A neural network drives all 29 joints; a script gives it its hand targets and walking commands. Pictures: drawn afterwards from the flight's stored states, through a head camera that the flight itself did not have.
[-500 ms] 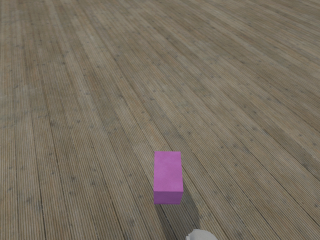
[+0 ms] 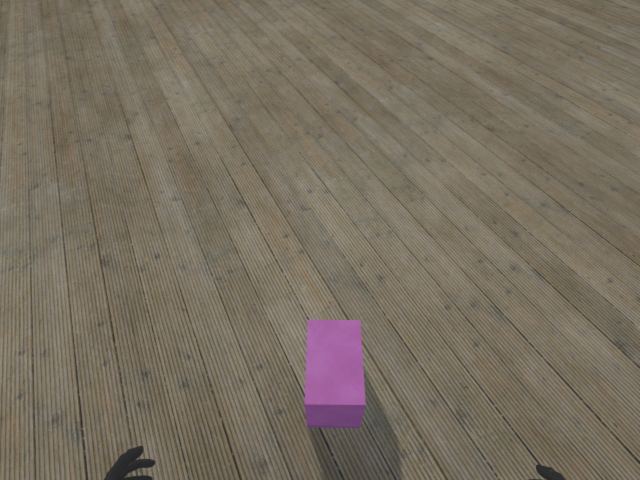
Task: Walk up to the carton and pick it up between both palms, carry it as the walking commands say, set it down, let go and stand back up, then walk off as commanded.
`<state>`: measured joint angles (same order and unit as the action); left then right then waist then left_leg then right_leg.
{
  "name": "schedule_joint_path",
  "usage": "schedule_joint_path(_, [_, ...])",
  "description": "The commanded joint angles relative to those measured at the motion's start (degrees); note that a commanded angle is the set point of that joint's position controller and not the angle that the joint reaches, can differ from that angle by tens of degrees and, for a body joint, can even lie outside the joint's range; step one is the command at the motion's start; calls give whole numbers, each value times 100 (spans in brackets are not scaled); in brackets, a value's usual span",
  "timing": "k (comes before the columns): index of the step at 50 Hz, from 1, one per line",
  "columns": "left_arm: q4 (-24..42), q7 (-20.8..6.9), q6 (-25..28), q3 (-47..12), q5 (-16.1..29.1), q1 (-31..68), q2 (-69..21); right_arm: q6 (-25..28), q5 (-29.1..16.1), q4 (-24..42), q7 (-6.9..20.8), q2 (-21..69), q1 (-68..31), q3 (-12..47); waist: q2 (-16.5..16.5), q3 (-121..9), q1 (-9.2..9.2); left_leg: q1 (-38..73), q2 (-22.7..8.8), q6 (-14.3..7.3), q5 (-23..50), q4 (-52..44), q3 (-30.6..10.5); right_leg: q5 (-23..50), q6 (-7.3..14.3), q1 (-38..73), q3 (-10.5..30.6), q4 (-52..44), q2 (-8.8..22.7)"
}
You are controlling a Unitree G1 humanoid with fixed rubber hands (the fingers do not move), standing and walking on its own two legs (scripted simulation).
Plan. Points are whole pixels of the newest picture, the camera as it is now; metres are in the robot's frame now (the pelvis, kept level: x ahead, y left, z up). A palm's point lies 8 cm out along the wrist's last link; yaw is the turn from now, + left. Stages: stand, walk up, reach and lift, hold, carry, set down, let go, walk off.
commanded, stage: walk up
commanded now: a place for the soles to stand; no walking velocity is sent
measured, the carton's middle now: (333, 373) +0.51 -0.02 -0.65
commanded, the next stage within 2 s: none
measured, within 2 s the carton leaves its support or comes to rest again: neither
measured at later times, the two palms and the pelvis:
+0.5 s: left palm out of the picture +0.08 +0.28 -0.10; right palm out of the picture +0.06 -0.31 -0.10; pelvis +0.00 -0.01 +0.02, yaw -1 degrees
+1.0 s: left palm out of the picture +0.15 +0.23 -0.13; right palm out of the picture +0.11 -0.36 -0.10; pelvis +0.06 -0.06 +0.00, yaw -3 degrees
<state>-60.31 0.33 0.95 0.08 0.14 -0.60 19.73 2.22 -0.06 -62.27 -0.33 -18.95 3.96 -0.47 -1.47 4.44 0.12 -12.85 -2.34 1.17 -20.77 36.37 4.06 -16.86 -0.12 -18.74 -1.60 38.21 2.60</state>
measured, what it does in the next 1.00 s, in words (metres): steps on the spot: left foot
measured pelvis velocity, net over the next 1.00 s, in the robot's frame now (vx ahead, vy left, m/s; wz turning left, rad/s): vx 0.06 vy -0.06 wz -0.05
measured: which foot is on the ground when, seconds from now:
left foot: down 0.00-0.68, up 0.70-0.84, down 0.86-1.00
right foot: down 0.00-1.00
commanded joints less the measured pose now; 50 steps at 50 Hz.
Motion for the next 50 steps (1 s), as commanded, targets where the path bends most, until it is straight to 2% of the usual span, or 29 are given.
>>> schedule_joint_path(1, [198, 26, 78, 284, -29, 327, 1263, 34, 70, 178, -64, -1429, -232, -323, 156, -746, 73, 98, -459, -277, 1169, -996, -600, 985, 366, 554, 804, -1189, 575])
schedule_joint_path(3, [174, 15, 74, 247, -25, 496, 1294, 31, 43, 2, -48, -1375, -193, -283, -96, -781, 13, 271, -478, -263, 1233, -1206, -614, 1008, 323, 572, 819, -1341, 581])
schedule_joint_path(5, [63, -8, 55, 278, 0, 386, 1249, 48, 59, -8, -34, -1454, -258, -255, 250, -849, 36, 325, -504, -248, 1044, -1360, -632, 854, 293, 726, 688, -1387, 516])
schedule_joint_path(10, [-53, -25, 69, 260, -58, 558, 1246, 2, 68, -34, 5, -1330, -369, -238, 65, -583, 15, 381, -442, -199, 944, -1659, -617, 646, 216, 707, 791, -1891, 527])
schedule_joint_path(14, [-95, -47, 75, 284, -92, 569, 1280, -15, 51, -13, 30, -1290, -369, -228, -255, -581, -17, 472, -461, -246, 566, -1810, -669, -222, 206, 711, 844, -2274, 540])
schedule_joint_path(20, [-136, -61, 79, 323, -92, 329, 1285, -21, 103, -80, 22, -1356, -255, -232, 3, -507, 12, 535, -536, -221, 857, -1995, -621, 279, 162, 939, 868, -2349, 544])
schedule_joint_path(21, [310, -222, -84, 542, -292, 61, 1636, 108, 96, -31, -108, -2004, 511, -506, -488, -903, -151, 933, -552, -458, 289, -1807, -702, -321, 326, 571, 616, -1778, 103])
schedule_joint_path(23, [455, -371, -223, 582, -297, 297, 1393, 158, 168, -24, -205, -2378, 978, -715, 672, -433, -308, 1191, -1358, -870, -1146, -2376, -1619, -746, 176, -653, 192, -331, -128])
schedule_joint_path(25, [708, -458, -311, 660, -319, 276, 1314, 232, 251, 189, -284, -2443, 840, -800, 811, 12, -359, 667, -2338, -1594, -1245, -2624, -2508, -769, 33, -1352, 728, 904, 129])
schedule_joint_path(26, [832, -486, -298, 669, -351, 104, 1329, 264, 228, 340, -325, -2457, 735, -827, 764, -8, -262, 805, -2524, -1733, -801, -2464, -2488, -766, 47, -1469, 835, 1083, 287])
schedule_joint_path(27, [812, -519, -266, 715, -326, -138, 1397, 305, 226, 493, -363, -2425, 454, -815, 761, -1, -58, 652, -2529, -1732, -306, -2275, -2270, -672, 73, -1378, 1059, 986, 523])
schedule_joint_path(28, [813, -549, -219, 713, -326, -358, 1380, 321, 232, 611, -343, -2377, 330, -830, 849, -94, 64, 700, -2196, -1515, 217, -1888, -1648, -697, 118, -1106, 879, 297, 587])
schedule_joint_path(30, [755, -535, -137, 831, -354, -987, 1384, 280, 202, 788, -262, -1992, 173, -719, 505, -499, 426, 29, -1334, -969, 1249, -876, -523, -104, 218, 371, 115, -535, -2])
schedule_joint_path(31, [735, -502, -169, 929, -408, -1189, 1478, 234, 237, 833, -238, -1802, 286, -674, 68, -394, 476, -527, -1007, -753, 1097, -60, -201, -374, 328, 967, 234, -869, -182])
schedule_joint_path(32, [720, -391, -85, 934, -348, -1268, 1733, 180, 203, 940, -172, -1280, 525, -502, -1590, -280, 469, -1331, -208, -323, 90, 1300, 511, -736, 706, 1158, 1830, -2149, 694])
schedule_joint_path(33, [936, -358, -55, 938, -266, -1069, 2072, 101, 147, 1062, -181, -1283, 484, -462, -1649, -166, 392, -2020, 217, -186, -1670, 1982, 187, -1263, 1276, 1117, 3256, -2806, 1354])
schedule_joint_path(34, [956, -323, -64, 932, -205, -861, 2086, 82, 163, 957, -182, -1668, 515, -568, -916, -242, 337, -1839, -40, -245, -1522, 2250, -350, -1534, 1430, 816, 3233, -2705, 1538])
schedule_joint_path(35, [979, -291, -102, 913, -241, -799, 1900, 98, 93, 865, -132, -1688, 578, -546, -563, -67, 332, -1546, -161, -268, -1451, 2323, -284, -1223, 1527, 315, 2825, -2554, 1474])
schedule_joint_path(38, [1066, -184, -96, 791, -180, -796, 1793, 131, 63, 806, -106, -1492, 950, -531, -668, 27, 101, -1114, -197, -266, -1187, 1005, -462, 50, 1281, 239, 2171, -2048, 1230])
schedule_joint_path(40, [1131, -192, -121, 695, -104, -295, 1745, 164, 125, 539, -135, -1377, 1408, -521, -645, -284, -219, 16, 0, -259, -2, -228, -218, 911, 1085, -67, 1619, -1396, 1089])
schedule_joint_path(41, [1143, -190, -120, 595, -20, -107, 1528, 191, 180, 425, -136, -1421, 1577, -532, -498, -501, -399, 713, 43, -311, 822, -882, -255, 969, 806, -437, 1426, -973, 1001])
schedule_joint_path(42, [1093, -151, -86, 435, 32, -247, 1175, 218, 249, 492, -174, -1685, 1401, -604, 561, -478, -402, 867, -743, -453, 954, -1843, -1556, 1057, 448, -641, 1114, -292, 715])
schedule_joint_path(43, [983, -135, -105, 370, 109, -390, 1002, 258, 212, 756, -174, -1952, 576, -567, 1078, -344, -9, 323, -1443, -901, 1356, -2173, -2601, 285, 36, -321, 500, 200, -150])
schedule_joint_path(44, [824, -94, -111, 463, 120, -558, 1165, 218, 173, 965, -171, -2013, 63, -513, 860, -359, 233, -215, -1649, -1305, 1580, -1846, -2573, -672, 68, 284, 541, -2, -145])
schedule_joint_path(45, [602, -81, -99, 438, 89, -810, 1271, 182, 143, 907, -136, -1935, -198, -450, 979, -542, 377, -592, -1480, -1247, 1717, -1359, -2127, -586, 124, 1076, 633, -407, 47])
schedule_joint_path(46, [571, -78, -25, 394, 39, -717, 1221, 139, 148, 835, -113, -1663, -202, -364, 760, -379, 420, -585, -1098, -822, 1777, -1162, -1619, 65, 195, 1141, 657, -1144, 166])
schedule_joint_path(47, [485, -69, 36, 395, -26, -571, 1327, 101, 127, 721, -78, -1489, -21, -300, 548, -403, 227, -382, -686, -460, 1848, -999, -1093, 779, 312, 1104, 1134, -1448, 371])
schedule_joint_path(48, [421, -81, 56, 408, -21, -348, 1510, 86, 71, 665, -80, -1499, 36, -328, 786, -393, 72, 86, -363, -269, 1788, -944, -745, 1333, 424, 755, 1219, -1388, 561])
schedule_joint_path(50, [381, -58, 56, 394, -7, -226, 1511, 95, 39, 507, -71, -1412, 199, -367, 618, -524, 17, 438, -393, -261, 1707, -1080, -802, 1416, 435, 681, 1124, -1344, 553])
